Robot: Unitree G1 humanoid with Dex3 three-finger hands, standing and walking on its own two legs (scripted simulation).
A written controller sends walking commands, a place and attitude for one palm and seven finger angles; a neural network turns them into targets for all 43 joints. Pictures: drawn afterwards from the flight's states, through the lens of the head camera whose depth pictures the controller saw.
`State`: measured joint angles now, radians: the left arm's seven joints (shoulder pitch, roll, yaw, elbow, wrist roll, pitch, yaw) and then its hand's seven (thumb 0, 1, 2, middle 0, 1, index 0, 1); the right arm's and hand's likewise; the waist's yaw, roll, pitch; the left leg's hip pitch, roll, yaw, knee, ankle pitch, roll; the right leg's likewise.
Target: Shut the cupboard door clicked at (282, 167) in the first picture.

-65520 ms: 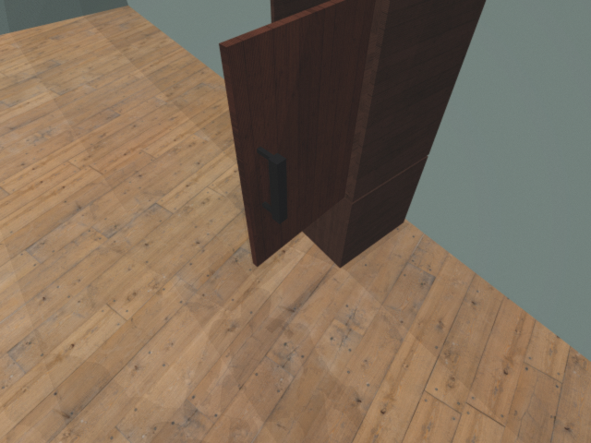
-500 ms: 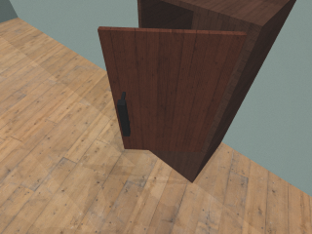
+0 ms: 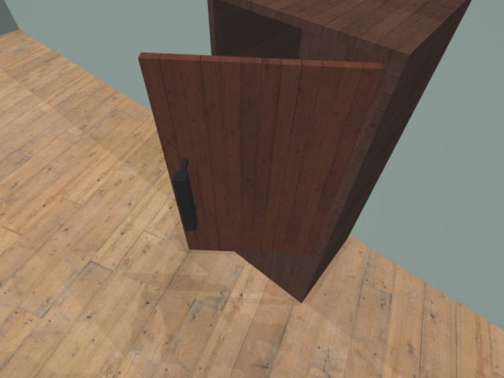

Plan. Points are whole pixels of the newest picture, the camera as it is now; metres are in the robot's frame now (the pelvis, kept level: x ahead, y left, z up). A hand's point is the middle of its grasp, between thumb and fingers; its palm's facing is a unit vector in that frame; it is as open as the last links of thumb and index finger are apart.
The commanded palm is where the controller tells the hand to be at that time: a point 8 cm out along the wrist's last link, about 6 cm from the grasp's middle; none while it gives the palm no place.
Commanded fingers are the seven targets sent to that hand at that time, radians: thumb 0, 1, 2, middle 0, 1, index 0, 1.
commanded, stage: look again from close up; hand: left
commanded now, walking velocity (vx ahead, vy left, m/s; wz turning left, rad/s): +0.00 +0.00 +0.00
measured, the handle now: (188, 195) +0.48 +0.17 -0.05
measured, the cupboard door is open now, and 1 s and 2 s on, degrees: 37 37 37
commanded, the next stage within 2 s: raise the hand and make a fist in 0.12 s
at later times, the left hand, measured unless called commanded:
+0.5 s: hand (129, 348) +0.17 +0.20 -0.04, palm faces +0.13 -0.99 -0.09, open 6.8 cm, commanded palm +0.11 +0.26 -0.07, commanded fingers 0.00 0.90 0.90 -0.46 -0.58 -0.46 -0.58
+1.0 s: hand (122, 363) +0.15 +0.21 -0.06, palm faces +0.03 -1.00 -0.01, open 4.4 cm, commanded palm +0.12 +0.26 -0.06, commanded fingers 0.00 0.90 0.90 -0.92 -1.08 -0.92 -1.08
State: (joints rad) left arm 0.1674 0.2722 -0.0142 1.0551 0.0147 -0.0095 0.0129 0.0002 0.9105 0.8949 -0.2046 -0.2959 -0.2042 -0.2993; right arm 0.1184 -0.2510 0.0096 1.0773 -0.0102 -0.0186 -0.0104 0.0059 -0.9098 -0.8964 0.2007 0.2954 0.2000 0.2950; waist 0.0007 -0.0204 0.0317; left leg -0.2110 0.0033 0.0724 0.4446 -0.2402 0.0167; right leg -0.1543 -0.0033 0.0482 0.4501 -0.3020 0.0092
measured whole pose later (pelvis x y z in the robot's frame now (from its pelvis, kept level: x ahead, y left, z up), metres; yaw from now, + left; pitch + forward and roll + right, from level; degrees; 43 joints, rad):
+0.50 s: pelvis -0.03 -0.03 -0.07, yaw +2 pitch +12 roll +2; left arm 0.34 0.23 0.28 0.31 -0.30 -0.58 -0.35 0.00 0.91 0.90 -0.30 -0.40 -0.30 -0.41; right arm 0.20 -0.23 -0.05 0.68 0.01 -0.29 -0.01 0.01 -0.91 -0.90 0.20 0.30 0.20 0.30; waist -0.01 -0.02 -0.16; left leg -0.78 0.00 -0.01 1.01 -0.45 -0.03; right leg -0.74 0.00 -0.02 1.08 -0.54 -0.04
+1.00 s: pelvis -0.07 +0.00 -0.11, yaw +1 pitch +15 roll -3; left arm 0.35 0.26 0.23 0.07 -0.33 -0.39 -0.34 0.01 0.90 0.90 -0.74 -0.89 -0.74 -0.89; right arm 0.28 -0.21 0.00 0.57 0.03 -0.27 -0.08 0.02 -0.91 -0.90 0.20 0.30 0.20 0.30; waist -0.01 0.03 -0.17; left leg -1.02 0.02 -0.04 1.23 -0.48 0.00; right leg -0.94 0.03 -0.05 1.20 -0.53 -0.01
